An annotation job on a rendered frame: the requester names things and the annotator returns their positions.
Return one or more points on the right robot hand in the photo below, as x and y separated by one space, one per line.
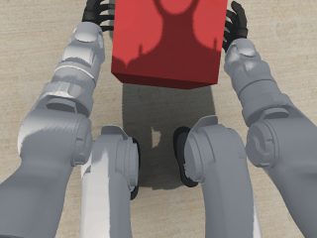
238 27

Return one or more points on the robot right shin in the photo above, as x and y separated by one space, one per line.
209 121

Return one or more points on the left robot hand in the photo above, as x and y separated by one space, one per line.
92 13

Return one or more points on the robot left forearm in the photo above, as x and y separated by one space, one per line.
76 74

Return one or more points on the robot right forearm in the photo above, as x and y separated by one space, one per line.
256 89

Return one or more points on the right robot upper arm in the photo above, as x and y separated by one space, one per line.
286 149

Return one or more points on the carton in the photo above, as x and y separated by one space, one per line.
168 43

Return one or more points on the left robot upper arm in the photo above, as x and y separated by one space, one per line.
52 143

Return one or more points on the right robot foot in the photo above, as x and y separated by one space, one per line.
179 139

